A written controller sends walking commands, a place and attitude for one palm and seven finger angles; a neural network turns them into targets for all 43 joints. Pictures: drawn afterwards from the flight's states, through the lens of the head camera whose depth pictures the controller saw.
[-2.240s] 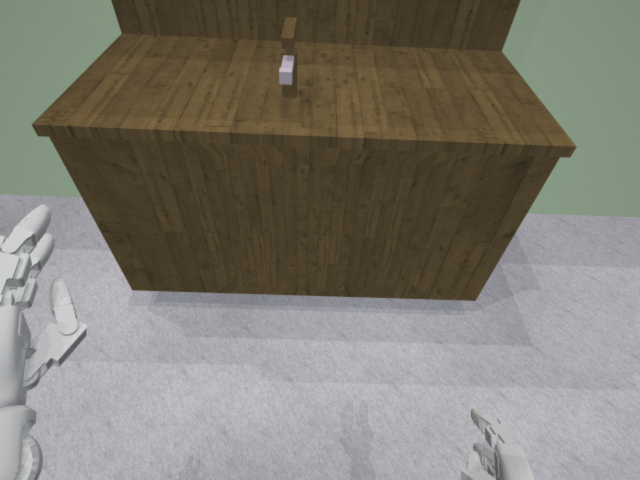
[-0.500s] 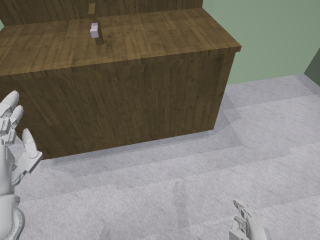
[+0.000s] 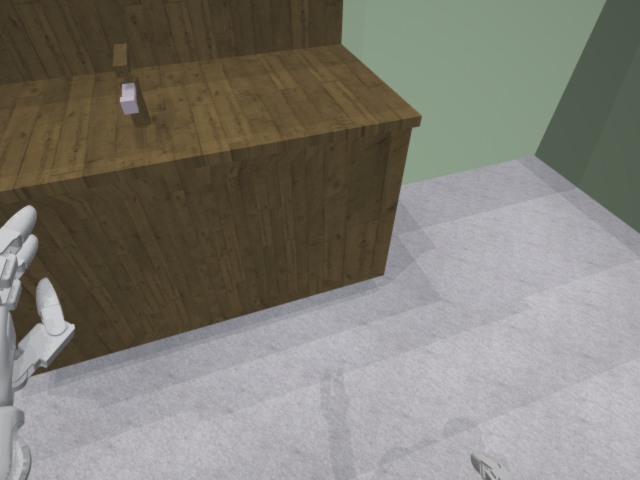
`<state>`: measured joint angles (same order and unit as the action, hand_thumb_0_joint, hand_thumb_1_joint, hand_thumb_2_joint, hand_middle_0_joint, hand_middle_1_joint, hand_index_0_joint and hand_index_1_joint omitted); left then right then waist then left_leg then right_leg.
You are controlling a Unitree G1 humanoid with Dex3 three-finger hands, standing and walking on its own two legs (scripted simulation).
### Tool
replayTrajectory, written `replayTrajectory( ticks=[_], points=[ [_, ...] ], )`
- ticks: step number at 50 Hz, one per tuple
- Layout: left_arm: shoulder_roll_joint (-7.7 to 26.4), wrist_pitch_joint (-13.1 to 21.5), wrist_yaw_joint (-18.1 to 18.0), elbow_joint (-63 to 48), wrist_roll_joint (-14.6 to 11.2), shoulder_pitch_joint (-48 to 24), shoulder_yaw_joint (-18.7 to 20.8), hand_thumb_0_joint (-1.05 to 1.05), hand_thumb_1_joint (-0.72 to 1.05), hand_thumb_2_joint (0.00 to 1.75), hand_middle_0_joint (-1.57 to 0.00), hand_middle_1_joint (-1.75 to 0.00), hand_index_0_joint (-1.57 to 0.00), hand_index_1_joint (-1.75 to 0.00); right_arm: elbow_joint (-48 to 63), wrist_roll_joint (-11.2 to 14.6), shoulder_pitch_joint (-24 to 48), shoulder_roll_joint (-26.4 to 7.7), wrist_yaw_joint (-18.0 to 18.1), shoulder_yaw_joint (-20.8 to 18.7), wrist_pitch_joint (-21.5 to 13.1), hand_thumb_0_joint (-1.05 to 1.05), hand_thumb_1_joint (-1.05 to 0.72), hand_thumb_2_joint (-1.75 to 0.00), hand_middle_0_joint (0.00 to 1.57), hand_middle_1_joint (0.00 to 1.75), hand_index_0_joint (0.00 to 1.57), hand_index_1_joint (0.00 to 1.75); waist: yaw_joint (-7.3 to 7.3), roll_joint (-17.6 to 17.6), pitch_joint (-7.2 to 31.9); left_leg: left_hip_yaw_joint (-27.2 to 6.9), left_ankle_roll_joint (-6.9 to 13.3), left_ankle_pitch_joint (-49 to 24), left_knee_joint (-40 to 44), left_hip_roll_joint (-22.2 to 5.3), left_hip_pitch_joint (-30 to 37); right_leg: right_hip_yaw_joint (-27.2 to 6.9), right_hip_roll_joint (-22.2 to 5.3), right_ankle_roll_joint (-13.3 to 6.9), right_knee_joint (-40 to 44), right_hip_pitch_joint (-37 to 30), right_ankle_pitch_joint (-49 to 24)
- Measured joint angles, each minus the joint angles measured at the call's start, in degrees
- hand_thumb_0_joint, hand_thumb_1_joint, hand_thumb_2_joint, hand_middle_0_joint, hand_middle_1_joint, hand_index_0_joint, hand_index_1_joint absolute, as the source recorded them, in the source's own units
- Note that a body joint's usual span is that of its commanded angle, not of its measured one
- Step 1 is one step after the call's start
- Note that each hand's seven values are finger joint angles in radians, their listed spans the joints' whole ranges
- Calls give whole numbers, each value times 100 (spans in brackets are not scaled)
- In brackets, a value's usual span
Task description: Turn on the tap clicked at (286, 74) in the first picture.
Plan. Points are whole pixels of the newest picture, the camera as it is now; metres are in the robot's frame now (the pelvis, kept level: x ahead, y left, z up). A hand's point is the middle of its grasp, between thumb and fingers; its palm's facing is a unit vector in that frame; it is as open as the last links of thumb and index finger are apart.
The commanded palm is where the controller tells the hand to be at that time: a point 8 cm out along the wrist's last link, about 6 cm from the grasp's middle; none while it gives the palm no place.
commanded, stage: take the last steps up to it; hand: left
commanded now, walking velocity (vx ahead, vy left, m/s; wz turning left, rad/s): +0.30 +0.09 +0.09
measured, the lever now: (129, 104) +0.79 +0.44 +0.10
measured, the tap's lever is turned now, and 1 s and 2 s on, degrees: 0 0 0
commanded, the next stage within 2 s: come to a stop and stand still in 1.86 s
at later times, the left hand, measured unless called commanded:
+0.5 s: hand (75, 250) +0.31 +0.28 +0.17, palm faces +0.48 -0.81 -0.34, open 7.4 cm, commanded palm +0.25 +0.31 +0.18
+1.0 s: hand (144, 203) +0.40 +0.25 +0.16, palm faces +0.42 -0.80 -0.43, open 7.4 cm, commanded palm +0.34 +0.29 +0.18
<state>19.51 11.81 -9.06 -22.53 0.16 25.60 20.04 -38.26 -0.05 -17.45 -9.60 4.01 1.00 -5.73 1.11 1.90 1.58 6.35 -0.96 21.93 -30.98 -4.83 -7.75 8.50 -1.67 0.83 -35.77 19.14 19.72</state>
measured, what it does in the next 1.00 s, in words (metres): walks ahead: right foot, then left foot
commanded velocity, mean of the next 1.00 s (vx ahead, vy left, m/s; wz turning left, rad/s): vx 0.30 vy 0.08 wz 0.05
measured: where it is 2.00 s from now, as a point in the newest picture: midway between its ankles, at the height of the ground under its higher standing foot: (318, 455)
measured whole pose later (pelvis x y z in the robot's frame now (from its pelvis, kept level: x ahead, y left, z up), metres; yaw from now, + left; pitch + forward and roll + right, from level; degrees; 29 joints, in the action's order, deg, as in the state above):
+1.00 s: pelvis +0.19 +0.00 +0.01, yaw +3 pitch +0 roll +2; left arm 17.8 12.7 -8.4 -24.2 -0.4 26.7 19.0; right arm -37.8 0.1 -11.6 -15.1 3.8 -2.0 -2.5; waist 0.6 -0.1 -3.8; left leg 5.3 -1.1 17.5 -52.4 -5.3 -29.3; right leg 9.6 -4.1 -2.4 -28.2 11.1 16.8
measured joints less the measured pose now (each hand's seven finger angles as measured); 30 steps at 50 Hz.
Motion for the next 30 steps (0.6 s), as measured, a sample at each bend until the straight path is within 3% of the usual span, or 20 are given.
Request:
replayTrajectory(
  ticks=[2,4,6,8,10,13,17,20,22,24,26,30],
  points=[
    [59,-3,38,3,26,-187,-54,2,89,90,-21,-30,-20,-30,16,-4,128,6,-26,10,13,1,-90,-90,20,30,20,30,54,78,-164,-66,16,300,-667,-92,-245,123,53,-210,309,-148,-634],
    [39,24,99,10,36,-382,-148,2,89,90,-21,-30,-21,-30,-89,-10,353,-32,-66,-36,118,1,-90,-90,20,30,20,30,98,115,-339,-298,101,508,-1989,-12,-805,199,35,-384,-4,-80,-507],
    [0,83,156,-45,-6,-323,-167,2,89,90,-21,-30,-21,-31,-145,-10,520,-82,-119,-89,233,1,-90,-90,20,30,20,30,82,26,-415,-399,80,458,-3065,157,-1332,125,-12,-425,-22,-119,-340],
    [-1,150,185,-192,-27,-7,-87,2,89,90,-21,-30,-21,-31,-90,-4,608,-141,-137,-117,328,1,-90,-90,20,30,20,30,109,-60,-426,-386,23,237,-3530,163,-1758,40,-35,-393,165,-209,-382],
    [58,207,189,-370,-34,309,10,2,88,90,-22,-30,-21,-31,8,2,615,-195,-127,-149,374,1,-90,-90,20,30,20,30,139,-148,-427,-343,-14,41,-3322,72,-2007,8,-66,-372,405,-343,-460],
    [196,280,131,-634,-47,528,144,2,88,90,-22,-30,-21,-31,138,-7,531,-278,-87,-206,350,1,-90,-90,20,30,20,30,73,-320,-435,-211,6,-221,-2226,-66,-2026,-5,-161,-329,637,-524,-482],
    [176,306,-6,-848,-74,428,176,1,88,90,-22,-30,-21,-31,223,-27,413,-429,-9,-303,244,1,-90,-90,20,29,20,30,-111,-434,-434,4,80,-552,-838,-44,-1613,-33,-303,-189,573,-709,-287],
    [51,288,-71,-817,-87,246,112,1,88,90,-22,-30,-21,-31,300,-11,333,-543,65,-360,182,1,-90,-90,20,29,20,30,-170,-311,-314,165,135,-772,12,24,-1062,-23,-325,-37,204,-761,62],
    [42,269,-102,-654,-109,8,141,1,88,90,-21,-30,-21,-31,286,22,436,-428,106,-382,168,1,-90,-90,20,29,19,30,-187,-447,-330,262,176,-1017,-168,132,-1028,-212,-440,-19,-466,-603,507],
    [44,232,-104,-352,-95,-236,161,1,89,90,-21,-30,-21,-31,276,33,555,-236,92,-325,142,1,-90,-90,19,29,19,30,-149,-490,-331,294,195,-829,-332,155,-1007,-427,-321,-43,-1562,-210,954],
    [72,126,-66,-156,-86,-391,142,1,89,90,-21,-30,-21,-30,273,25,620,-43,44,-217,77,1,-90,-90,19,29,19,30,-55,-430,-315,214,209,-764,-282,135,-974,-420,-201,-26,-2300,173,1023],
    [54,24,-13,-491,-126,-182,72,2,89,90,-21,-30,-20,-30,310,36,627,234,-94,8,-57,1,-90,-90,20,29,20,30,-25,-284,-355,179,161,-815,-13,50,-829,-279,-194,12,-2031,579,652]
  ],
)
